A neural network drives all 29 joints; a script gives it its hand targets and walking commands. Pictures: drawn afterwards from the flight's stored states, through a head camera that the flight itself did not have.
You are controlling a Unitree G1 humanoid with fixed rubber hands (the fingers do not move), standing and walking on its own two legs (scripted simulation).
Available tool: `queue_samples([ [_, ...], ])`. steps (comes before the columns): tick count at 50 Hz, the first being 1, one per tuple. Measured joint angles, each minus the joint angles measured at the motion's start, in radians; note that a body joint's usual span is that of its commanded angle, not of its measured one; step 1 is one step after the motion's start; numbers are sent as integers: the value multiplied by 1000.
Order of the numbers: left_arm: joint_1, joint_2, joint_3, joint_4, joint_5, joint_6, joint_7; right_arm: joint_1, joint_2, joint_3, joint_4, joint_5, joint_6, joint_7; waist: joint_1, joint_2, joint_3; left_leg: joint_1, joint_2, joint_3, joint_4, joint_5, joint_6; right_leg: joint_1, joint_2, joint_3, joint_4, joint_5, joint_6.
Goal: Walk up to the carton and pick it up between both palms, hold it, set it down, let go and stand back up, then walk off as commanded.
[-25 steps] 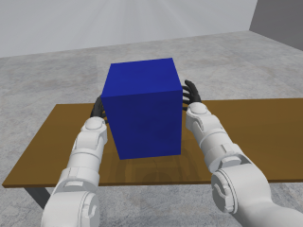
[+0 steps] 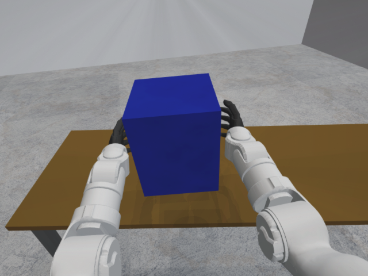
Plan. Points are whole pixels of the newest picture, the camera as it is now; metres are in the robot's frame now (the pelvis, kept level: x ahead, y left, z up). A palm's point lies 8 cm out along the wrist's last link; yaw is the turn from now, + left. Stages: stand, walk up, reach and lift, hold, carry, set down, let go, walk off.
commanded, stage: reach and lift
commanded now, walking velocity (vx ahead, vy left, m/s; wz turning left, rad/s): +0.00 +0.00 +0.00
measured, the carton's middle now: (176, 134) +0.42 +0.01 +0.16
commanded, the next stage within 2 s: hold in 0.36 s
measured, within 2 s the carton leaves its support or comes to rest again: neither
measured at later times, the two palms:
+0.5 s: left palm (115, 139) +0.37 +0.14 +0.19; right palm (239, 125) +0.39 -0.12 +0.21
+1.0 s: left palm (113, 137) +0.36 +0.14 +0.20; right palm (240, 124) +0.38 -0.12 +0.21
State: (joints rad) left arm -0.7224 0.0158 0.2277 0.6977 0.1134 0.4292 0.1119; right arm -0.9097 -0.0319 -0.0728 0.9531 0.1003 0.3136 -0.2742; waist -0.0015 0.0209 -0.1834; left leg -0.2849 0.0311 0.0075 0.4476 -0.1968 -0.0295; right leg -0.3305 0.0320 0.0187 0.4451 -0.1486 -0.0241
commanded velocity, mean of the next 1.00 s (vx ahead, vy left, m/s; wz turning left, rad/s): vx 0.00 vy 0.00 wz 0.00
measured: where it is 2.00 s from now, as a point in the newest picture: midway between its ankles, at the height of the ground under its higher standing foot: outside the picture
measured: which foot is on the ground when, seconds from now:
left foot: down 0.00-1.00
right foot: down 0.00-1.00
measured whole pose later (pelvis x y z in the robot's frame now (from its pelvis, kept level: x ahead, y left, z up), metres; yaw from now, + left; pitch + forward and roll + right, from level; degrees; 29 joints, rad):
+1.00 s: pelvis -0.01 +0.00 +0.00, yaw +0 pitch -1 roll +0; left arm -0.72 0.01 0.23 0.50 0.18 0.64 0.09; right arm -0.91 -0.03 -0.07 0.83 0.14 0.45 -0.29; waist -0.03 0.02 -0.18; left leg -0.24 0.03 0.01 0.45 -0.19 -0.03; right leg -0.28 0.03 0.02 0.43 -0.14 -0.02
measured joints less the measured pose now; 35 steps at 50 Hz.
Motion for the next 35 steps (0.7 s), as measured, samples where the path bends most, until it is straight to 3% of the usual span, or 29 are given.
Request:
queue_samples([
  [16,0,1,0,-111,6,86,-1,0,0,0,-77,26,47,-6,-12,0,0,12,0,-1,-2,0,1,14,0,-1,-7,2,2],
  [35,0,-5,1,-163,45,178,-18,1,0,0,-103,40,110,-11,-25,0,0,48,0,-2,-2,1,4,54,0,-1,-15,8,3],
])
